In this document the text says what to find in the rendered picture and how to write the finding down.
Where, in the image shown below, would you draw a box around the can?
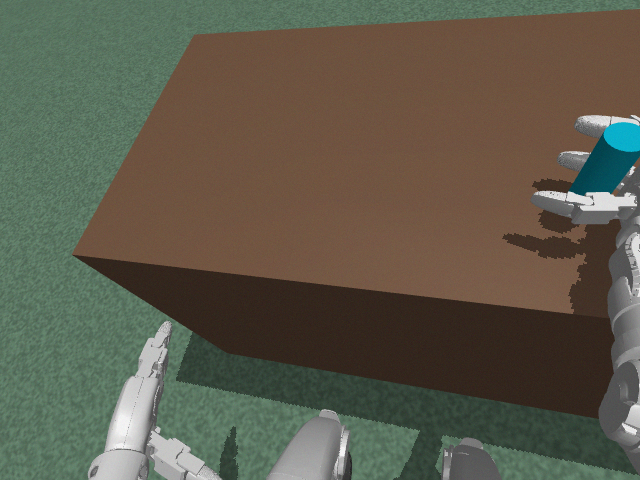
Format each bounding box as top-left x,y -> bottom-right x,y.
569,122 -> 640,196

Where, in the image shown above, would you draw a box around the left robot arm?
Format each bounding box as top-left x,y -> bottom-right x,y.
88,449 -> 149,480

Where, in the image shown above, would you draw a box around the right robot hand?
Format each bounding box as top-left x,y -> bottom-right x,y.
530,115 -> 640,228

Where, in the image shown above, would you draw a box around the left robot hand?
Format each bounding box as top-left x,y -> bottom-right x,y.
104,321 -> 222,480

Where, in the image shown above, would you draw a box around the right robot arm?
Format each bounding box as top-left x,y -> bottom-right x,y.
598,216 -> 640,476

